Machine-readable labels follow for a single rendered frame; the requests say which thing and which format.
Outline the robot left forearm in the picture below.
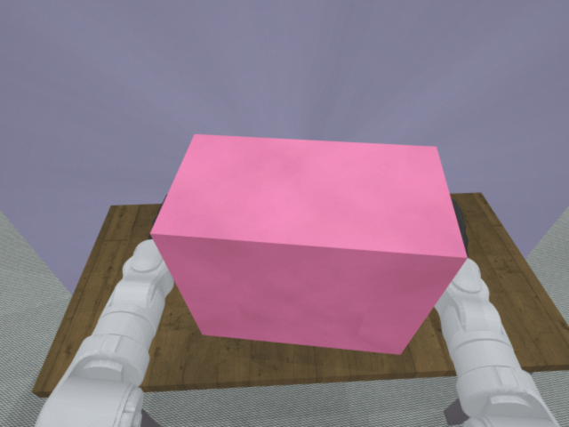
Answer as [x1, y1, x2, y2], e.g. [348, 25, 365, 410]
[35, 239, 174, 427]

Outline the robot right forearm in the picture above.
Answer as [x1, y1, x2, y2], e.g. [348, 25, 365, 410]
[434, 258, 560, 427]

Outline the robot right hand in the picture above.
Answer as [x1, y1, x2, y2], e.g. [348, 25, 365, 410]
[451, 198, 469, 258]

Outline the left robot upper arm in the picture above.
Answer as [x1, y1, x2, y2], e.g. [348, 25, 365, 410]
[41, 376, 144, 427]

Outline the carton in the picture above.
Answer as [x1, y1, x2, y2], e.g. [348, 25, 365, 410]
[150, 134, 468, 355]

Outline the table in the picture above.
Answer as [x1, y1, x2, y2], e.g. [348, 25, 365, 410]
[31, 192, 569, 427]

